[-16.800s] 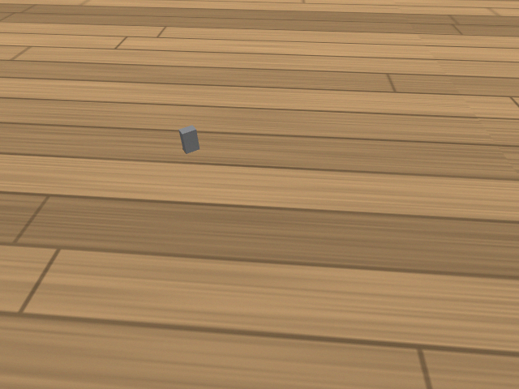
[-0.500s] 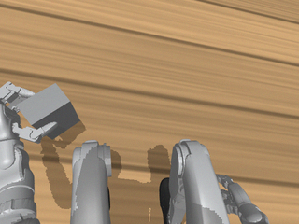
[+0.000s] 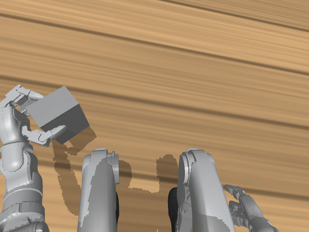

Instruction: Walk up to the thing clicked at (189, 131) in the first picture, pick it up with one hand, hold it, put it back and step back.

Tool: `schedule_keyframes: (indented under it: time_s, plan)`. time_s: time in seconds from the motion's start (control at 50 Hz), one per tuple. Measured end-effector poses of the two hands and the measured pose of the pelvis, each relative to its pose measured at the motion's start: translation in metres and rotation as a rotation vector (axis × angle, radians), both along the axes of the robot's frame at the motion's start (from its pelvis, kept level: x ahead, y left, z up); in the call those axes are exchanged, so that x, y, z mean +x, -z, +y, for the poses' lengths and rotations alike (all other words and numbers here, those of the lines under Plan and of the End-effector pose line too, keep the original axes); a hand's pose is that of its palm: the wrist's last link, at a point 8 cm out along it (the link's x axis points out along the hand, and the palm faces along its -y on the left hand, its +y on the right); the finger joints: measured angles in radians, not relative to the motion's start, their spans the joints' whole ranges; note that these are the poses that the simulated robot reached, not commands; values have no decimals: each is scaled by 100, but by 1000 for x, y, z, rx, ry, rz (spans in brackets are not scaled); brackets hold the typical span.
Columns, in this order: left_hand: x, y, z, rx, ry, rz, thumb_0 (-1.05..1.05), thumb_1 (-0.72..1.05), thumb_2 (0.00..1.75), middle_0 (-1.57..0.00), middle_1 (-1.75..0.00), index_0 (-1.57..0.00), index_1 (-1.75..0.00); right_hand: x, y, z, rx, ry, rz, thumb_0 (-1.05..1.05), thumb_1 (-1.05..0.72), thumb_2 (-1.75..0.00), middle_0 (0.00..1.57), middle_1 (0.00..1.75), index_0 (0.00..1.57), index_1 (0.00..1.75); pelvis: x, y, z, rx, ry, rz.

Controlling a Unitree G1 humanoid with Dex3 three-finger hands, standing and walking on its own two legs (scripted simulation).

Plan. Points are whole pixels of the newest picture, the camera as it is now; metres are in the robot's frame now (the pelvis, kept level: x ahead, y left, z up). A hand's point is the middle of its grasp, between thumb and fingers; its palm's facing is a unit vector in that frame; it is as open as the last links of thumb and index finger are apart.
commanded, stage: settle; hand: left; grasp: from the side
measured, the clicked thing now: (63, 118) +0.40 +0.25 -0.07
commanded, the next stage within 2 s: lift in 0.14 s
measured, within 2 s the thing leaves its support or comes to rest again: neither
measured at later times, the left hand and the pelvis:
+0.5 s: hand (39, 108) +0.39 +0.28 +0.00, palm faces +0.30 -0.95 -0.04, open 9.9 cm; pelvis +0.00 +0.00 +0.02, yaw +1 degrees
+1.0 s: hand (3, 80) +0.38 +0.26 +0.14, palm faces +0.30 -0.95 -0.05, open 9.8 cm; pelvis +0.02 +0.00 +0.13, yaw +2 degrees
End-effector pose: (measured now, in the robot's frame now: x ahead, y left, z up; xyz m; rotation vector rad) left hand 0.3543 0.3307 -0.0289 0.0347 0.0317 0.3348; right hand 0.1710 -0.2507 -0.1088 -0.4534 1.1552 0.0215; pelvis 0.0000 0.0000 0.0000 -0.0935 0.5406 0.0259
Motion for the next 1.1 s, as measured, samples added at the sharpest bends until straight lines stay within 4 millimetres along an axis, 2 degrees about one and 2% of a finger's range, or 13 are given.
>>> schedule_keyframes:
  time_s: [0.38,0.58,0.8,0.92,1.1]
  plan:
    - [7,-14,-7,4,16,11,0,-61,105,-91,-125,-90,-125,-15,-9,-4,4,34,24,1,-93,-90,20,29,20,30,0,-12,-1,11,-5,9]
    - [1,-46,-8,4,31,-6,0,-61,104,-91,-125,-91,-123,-8,-28,-2,20,57,-11,1,-94,-90,20,29,20,30,2,-32,-1,14,-11,20]
    - [-7,-102,-13,3,41,-7,0,-61,104,-91,-125,-92,-123,15,-74,8,45,75,-91,1,-93,-90,20,29,20,30,8,-75,1,11,-20,28]
    - [-10,-142,-17,0,23,-10,0,-61,104,-91,-125,-92,-123,27,-104,14,62,81,-123,1,-93,-90,20,29,20,30,14,-105,2,13,-28,18]
    - [-9,-214,-30,11,29,2,0,-60,103,-91,-124,-92,-122,40,-160,22,86,110,-166,1,-93,-90,20,29,20,30,26,-159,4,17,-41,-19]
